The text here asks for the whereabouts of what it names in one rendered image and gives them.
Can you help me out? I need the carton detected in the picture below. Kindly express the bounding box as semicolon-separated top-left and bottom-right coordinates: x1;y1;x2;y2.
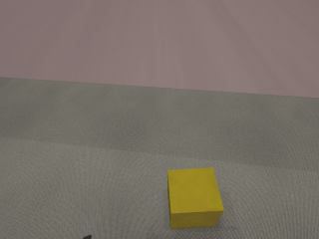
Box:
167;167;224;229

